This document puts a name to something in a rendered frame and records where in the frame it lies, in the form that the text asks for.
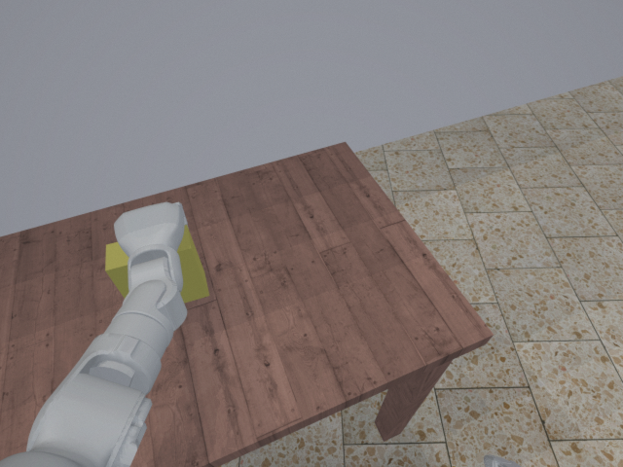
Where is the left robot hand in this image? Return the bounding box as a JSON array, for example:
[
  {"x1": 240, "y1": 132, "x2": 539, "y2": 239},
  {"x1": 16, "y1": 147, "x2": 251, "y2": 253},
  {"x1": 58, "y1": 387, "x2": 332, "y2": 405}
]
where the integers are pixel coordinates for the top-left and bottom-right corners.
[{"x1": 114, "y1": 202, "x2": 189, "y2": 256}]

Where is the sponge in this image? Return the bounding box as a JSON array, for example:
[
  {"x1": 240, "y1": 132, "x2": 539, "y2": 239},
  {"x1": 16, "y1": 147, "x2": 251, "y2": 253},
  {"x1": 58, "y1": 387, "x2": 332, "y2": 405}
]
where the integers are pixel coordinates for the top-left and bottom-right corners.
[{"x1": 105, "y1": 225, "x2": 209, "y2": 304}]

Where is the table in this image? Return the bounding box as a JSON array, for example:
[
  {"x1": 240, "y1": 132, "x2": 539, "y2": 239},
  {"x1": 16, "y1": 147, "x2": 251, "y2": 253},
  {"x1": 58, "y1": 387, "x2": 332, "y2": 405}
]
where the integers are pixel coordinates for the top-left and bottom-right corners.
[{"x1": 0, "y1": 142, "x2": 494, "y2": 467}]

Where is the robot left upper arm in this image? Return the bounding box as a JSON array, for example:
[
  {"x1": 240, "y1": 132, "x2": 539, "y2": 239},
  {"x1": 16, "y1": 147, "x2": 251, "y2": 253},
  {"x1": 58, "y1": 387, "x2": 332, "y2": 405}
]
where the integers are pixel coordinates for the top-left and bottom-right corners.
[{"x1": 0, "y1": 373, "x2": 153, "y2": 467}]

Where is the left robot forearm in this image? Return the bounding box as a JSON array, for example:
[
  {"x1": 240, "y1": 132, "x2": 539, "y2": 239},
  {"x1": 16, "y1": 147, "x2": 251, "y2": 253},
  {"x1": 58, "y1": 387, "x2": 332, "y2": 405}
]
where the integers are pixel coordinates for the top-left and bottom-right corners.
[{"x1": 26, "y1": 244, "x2": 187, "y2": 451}]

